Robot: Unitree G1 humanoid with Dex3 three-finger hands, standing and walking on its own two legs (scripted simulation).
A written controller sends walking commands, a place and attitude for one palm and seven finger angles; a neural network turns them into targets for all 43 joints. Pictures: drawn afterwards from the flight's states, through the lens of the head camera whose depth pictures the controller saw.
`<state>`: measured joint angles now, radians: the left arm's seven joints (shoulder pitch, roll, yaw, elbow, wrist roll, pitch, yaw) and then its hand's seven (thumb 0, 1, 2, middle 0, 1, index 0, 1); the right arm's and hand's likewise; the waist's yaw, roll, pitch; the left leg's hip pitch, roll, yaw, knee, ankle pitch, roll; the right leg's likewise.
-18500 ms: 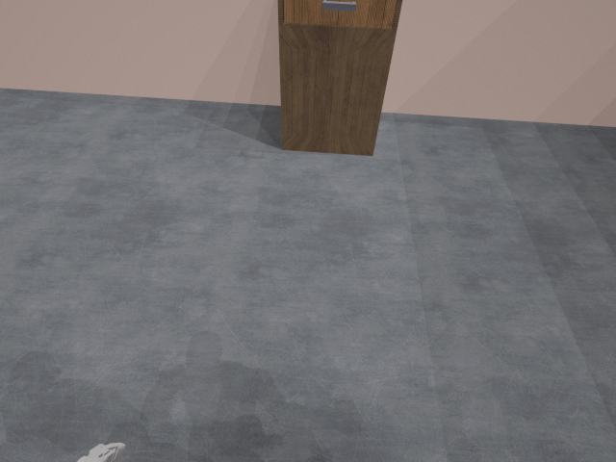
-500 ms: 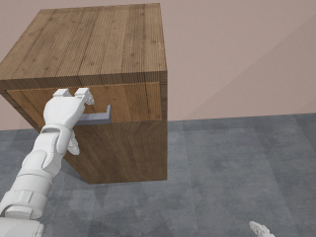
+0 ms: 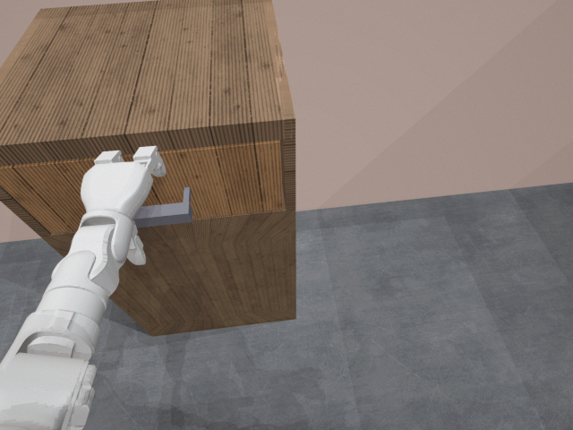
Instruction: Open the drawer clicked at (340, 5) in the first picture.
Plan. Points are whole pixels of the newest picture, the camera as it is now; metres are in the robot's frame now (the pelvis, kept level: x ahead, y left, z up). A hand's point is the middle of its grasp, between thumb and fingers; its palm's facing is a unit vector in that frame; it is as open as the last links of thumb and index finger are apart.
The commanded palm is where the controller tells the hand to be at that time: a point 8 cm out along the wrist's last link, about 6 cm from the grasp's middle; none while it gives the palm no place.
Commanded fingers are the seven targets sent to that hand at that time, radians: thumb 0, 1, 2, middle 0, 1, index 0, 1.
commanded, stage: move the hooked fingers above the handle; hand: left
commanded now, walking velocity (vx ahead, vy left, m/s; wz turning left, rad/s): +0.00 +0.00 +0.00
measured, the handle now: (152, 206) +0.47 +0.25 +0.00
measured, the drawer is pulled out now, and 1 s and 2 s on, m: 0.00 0.00 0.00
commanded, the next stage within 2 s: none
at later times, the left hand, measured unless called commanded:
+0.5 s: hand (145, 200) +0.43 +0.23 +0.07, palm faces +0.06 -0.02 -1.00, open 13.8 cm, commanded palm +0.39 +0.26 +0.12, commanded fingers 0.00 -0.50 0.30 -0.30 -1.20 -0.30 -1.20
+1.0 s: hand (134, 207) +0.42 +0.24 +0.06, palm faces +0.04 -0.04 -1.00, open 13.8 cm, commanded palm +0.39 +0.26 +0.12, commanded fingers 0.00 -0.50 0.30 -0.30 -1.20 -0.30 -1.20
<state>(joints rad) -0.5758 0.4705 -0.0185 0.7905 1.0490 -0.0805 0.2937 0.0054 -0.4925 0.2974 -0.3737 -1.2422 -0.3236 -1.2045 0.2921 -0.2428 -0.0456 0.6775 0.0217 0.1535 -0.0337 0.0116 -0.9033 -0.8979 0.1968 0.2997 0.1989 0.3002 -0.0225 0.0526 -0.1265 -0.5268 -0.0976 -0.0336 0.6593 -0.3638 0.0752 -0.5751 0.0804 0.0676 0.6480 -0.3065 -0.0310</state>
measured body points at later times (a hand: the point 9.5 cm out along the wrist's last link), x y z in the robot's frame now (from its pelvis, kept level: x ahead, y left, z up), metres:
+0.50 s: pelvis +0.00 -0.01 +0.00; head +0.05 -0.02 +0.45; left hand +0.42 +0.23 +0.12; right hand +0.11 -0.26 -0.13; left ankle -0.04 +0.07 -0.72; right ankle +0.00 -0.11 -0.72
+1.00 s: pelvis +0.00 -0.02 +0.00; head +0.06 -0.03 +0.45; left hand +0.41 +0.24 +0.11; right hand +0.10 -0.30 -0.13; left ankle -0.04 +0.07 -0.72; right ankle +0.00 -0.11 -0.72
